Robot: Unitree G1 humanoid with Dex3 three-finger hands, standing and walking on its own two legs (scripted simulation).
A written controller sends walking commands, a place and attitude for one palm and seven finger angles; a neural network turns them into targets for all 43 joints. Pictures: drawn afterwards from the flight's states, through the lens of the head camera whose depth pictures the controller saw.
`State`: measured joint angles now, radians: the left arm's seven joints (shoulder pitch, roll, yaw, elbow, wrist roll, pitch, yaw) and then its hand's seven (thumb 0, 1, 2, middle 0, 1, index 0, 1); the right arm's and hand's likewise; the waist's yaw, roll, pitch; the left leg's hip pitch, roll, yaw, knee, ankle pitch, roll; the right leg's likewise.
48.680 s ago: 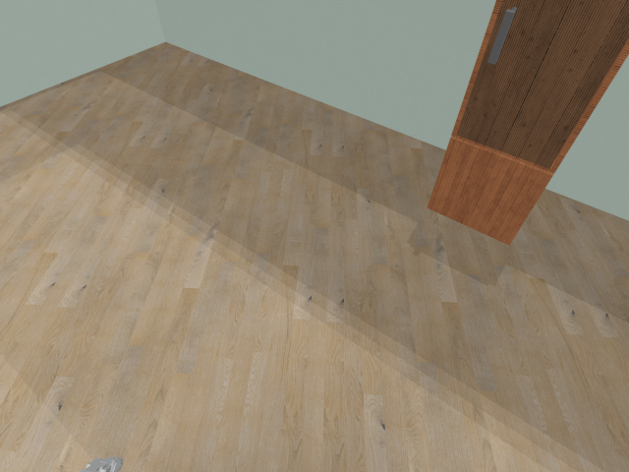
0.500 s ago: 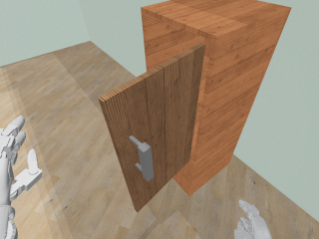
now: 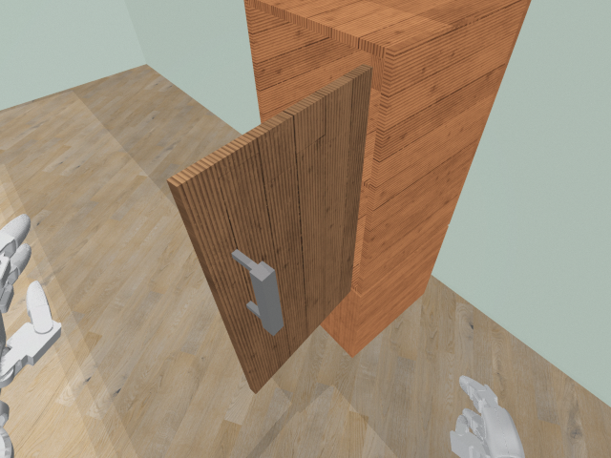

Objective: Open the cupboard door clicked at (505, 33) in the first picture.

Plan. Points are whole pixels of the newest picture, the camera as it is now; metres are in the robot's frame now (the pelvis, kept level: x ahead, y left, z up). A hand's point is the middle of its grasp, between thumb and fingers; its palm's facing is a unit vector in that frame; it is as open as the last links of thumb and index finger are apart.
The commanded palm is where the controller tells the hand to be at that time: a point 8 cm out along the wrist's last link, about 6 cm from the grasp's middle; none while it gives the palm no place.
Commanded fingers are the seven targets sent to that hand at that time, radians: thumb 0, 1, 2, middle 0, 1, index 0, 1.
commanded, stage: step back with the hand held close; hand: left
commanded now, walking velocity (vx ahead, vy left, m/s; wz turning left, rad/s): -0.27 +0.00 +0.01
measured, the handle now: (257, 293) +0.33 +0.11 +0.03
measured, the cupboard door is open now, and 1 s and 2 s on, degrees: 99 99 99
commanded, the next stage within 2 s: stop stepping back and stand still in 1.12 s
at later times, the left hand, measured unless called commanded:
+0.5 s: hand out of the picture +0.12 +0.29 +0.15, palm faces +0.43 -0.75 -0.51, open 7.4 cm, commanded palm +0.06 +0.32 +0.17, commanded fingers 0.00 0.90 0.90 -0.20 -0.30 -0.20 -0.30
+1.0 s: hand out of the picture +0.06 +0.28 +0.16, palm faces +0.43 -0.78 -0.46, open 7.4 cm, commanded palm +0.00 +0.31 +0.17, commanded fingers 0.00 0.90 0.90 -0.20 -0.30 -0.20 -0.30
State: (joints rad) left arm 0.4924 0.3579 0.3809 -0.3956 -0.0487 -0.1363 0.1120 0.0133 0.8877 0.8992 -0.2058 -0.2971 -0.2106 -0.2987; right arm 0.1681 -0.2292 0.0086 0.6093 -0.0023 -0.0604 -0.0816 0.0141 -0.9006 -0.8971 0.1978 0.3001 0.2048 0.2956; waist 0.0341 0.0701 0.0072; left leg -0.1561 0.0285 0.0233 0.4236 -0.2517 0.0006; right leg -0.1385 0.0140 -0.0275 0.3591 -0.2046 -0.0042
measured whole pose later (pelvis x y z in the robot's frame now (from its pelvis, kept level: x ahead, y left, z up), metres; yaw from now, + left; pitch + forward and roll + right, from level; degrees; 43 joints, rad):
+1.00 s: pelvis -0.14 +0.01 -0.01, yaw -1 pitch +4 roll -2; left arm 0.57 0.44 0.46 -0.57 -0.06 -0.23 0.17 0.01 0.89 0.90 -0.20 -0.30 -0.21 -0.30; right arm 0.19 -0.16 0.01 0.64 -0.02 -0.14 -0.05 0.01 -0.90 -0.90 0.20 0.30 0.21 0.30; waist 0.03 -0.01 -0.01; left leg -0.48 0.04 0.02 0.41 0.00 0.02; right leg -0.16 0.04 -0.01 0.52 -0.38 -0.02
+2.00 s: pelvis -0.28 +0.01 -0.01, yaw +1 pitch -2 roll -1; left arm 0.51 0.35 0.37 -0.41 -0.02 -0.16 0.17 0.01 0.89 0.90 -0.21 -0.30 -0.21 -0.30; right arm 0.26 -0.22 0.01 0.68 -0.01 -0.11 -0.10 0.01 -0.90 -0.90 0.20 0.30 0.21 0.30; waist 0.01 0.01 -0.03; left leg -0.30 0.02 0.01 0.56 -0.23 0.01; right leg -0.25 0.02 -0.03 0.55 -0.28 -0.01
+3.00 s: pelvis -0.26 +0.01 +0.00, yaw +2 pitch -2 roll +0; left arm 0.26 0.14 0.01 1.13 0.01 0.00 0.03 0.00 0.91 0.90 -0.20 -0.29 -0.20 -0.30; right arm 0.26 -0.15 -0.01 1.13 -0.02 0.01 -0.03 0.01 -0.91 -0.90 0.19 0.30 0.20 0.29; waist 0.00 0.02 0.04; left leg -0.22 0.00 -0.01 0.42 -0.17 0.00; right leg -0.17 0.00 -0.05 0.43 -0.24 -0.02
